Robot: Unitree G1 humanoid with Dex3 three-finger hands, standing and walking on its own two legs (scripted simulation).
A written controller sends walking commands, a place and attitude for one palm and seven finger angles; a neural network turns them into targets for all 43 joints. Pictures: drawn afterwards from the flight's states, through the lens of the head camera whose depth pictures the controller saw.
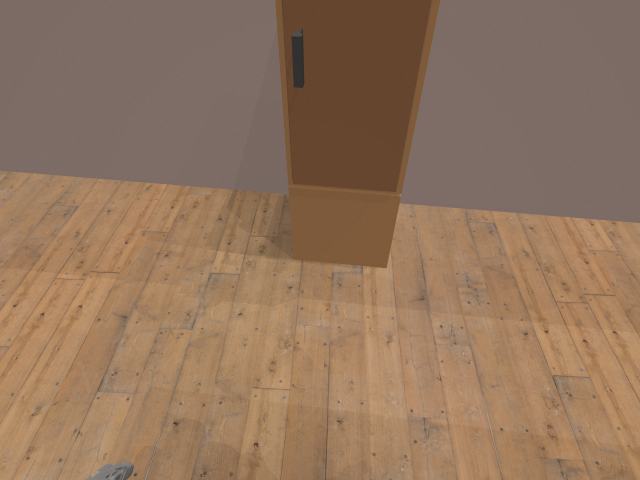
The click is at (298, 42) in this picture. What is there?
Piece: cupboard door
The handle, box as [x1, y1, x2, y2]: [291, 28, 303, 87]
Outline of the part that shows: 302,28 299,28 297,32 293,33 291,36 294,86 296,87 302,87 303,85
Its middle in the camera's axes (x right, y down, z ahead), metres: -0.06 -0.46 +0.99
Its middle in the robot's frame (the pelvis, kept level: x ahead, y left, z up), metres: +1.05 +0.11 +0.09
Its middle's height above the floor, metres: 0.86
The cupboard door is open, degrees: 0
